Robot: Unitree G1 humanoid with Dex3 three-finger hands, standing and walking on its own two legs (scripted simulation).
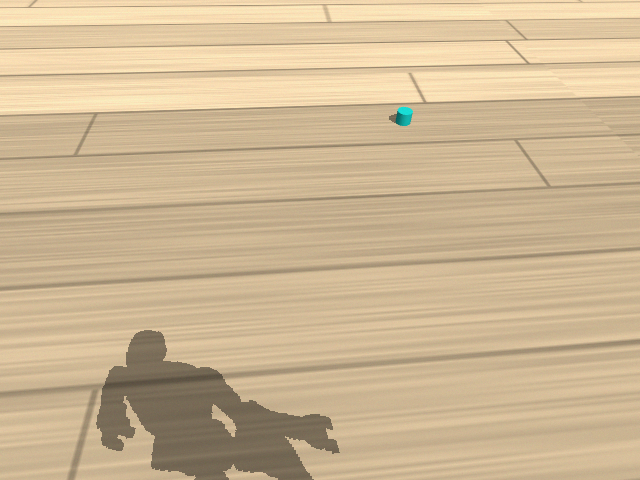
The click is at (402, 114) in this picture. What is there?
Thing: low tin
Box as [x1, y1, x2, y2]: [396, 107, 412, 125]
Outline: 400,107 397,111 396,122 400,125 407,125 410,121 412,110 407,107
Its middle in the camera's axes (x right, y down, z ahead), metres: +0.50 -0.71 +2.25
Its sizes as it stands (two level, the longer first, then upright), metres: 0.086 0.086 0.071
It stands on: the floor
